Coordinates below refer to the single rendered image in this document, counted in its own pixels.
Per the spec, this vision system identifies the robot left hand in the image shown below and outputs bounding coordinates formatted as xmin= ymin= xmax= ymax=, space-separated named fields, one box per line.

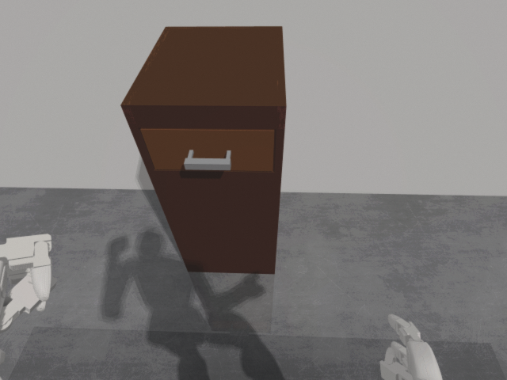
xmin=0 ymin=234 xmax=57 ymax=333

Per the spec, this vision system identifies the drawer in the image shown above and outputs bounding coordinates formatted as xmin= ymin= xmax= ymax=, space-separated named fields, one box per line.
xmin=140 ymin=128 xmax=274 ymax=171

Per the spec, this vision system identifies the handle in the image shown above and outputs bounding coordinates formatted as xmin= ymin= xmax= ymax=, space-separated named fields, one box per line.
xmin=184 ymin=150 xmax=231 ymax=170

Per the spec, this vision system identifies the robot right hand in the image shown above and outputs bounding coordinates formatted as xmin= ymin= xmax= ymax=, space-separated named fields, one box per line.
xmin=379 ymin=314 xmax=443 ymax=380

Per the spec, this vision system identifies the cabinet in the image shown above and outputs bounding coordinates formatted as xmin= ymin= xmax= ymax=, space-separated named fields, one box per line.
xmin=120 ymin=26 xmax=287 ymax=274

